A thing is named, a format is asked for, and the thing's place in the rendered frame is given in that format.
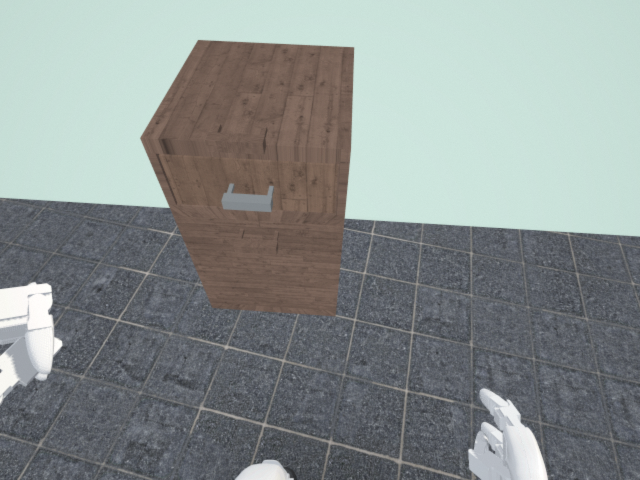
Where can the robot left hand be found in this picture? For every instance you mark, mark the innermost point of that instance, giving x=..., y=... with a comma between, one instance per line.
x=25, y=322

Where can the cabinet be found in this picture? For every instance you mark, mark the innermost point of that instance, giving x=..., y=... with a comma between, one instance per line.
x=300, y=97

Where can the handle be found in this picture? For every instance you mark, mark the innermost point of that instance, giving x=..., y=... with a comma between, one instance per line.
x=235, y=143
x=247, y=202
x=256, y=246

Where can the drawer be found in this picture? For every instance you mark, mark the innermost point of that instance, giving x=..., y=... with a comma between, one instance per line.
x=298, y=186

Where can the left robot shin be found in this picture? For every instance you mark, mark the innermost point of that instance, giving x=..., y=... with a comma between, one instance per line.
x=273, y=462

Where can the robot right hand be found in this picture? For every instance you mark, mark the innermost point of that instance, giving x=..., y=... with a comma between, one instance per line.
x=517, y=454

